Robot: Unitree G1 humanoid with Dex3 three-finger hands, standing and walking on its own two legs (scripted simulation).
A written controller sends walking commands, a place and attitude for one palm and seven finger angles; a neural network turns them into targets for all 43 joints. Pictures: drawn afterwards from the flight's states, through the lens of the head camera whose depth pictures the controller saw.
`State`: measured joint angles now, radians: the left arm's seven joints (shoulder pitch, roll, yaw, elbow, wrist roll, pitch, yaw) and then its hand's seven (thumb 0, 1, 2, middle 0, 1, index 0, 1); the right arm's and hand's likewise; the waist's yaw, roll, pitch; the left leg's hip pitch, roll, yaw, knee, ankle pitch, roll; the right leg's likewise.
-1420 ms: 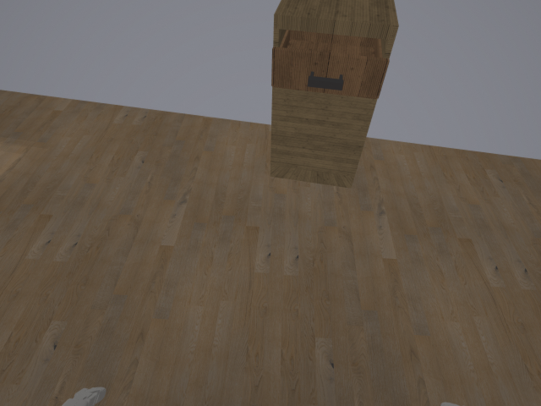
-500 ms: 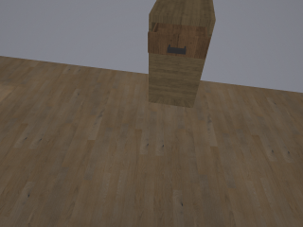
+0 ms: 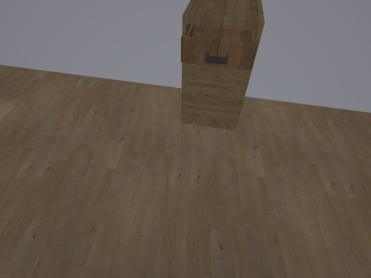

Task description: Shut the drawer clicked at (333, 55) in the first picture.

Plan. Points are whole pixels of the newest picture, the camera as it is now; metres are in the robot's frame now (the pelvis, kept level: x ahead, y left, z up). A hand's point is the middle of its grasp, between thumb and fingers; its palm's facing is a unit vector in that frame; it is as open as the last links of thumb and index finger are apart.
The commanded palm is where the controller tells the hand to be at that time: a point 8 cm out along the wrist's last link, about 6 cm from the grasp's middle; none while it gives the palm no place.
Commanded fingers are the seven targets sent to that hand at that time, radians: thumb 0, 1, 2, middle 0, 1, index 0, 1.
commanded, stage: look at it before walking up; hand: left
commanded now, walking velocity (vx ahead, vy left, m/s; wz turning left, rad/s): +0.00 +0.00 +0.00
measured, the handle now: (216, 57) +1.14 -0.09 -0.09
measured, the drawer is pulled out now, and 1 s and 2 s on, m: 0.16 0.16 0.16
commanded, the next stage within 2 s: walk to a spot facing it in 0.02 s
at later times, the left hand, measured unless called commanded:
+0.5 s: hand out of the picture +0.07 +0.17 -0.19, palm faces -0.07 -0.97 -0.22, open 7.3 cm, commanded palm none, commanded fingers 0.00 0.90 0.90 -0.20 -0.30 -0.20 -0.30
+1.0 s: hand (127, 225) +0.30 +0.19 -0.20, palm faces -0.31 -0.93 -0.21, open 7.3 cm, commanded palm none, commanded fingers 0.00 0.90 0.90 -0.20 -0.30 -0.20 -0.30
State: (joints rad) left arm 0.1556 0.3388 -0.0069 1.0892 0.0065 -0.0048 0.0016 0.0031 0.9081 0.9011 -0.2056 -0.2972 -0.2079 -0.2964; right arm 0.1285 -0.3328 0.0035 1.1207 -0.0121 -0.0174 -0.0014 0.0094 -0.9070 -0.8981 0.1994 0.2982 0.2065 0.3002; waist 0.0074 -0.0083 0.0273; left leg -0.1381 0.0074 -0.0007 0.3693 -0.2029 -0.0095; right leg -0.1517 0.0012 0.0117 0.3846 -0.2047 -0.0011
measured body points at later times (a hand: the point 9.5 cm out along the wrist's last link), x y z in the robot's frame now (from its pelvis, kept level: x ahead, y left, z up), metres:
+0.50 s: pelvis +0.05 -0.03 -0.02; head +0.06 -0.04 +0.43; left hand +0.07 +0.22 -0.17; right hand +0.03 -0.28 -0.18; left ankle +0.00 +0.11 -0.71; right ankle +0.03 -0.11 -0.75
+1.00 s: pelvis +0.25 -0.01 -0.02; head +0.28 +0.01 +0.43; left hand +0.32 +0.24 -0.18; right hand +0.28 -0.27 -0.14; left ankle +0.34 +0.07 -0.75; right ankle +0.10 -0.08 -0.66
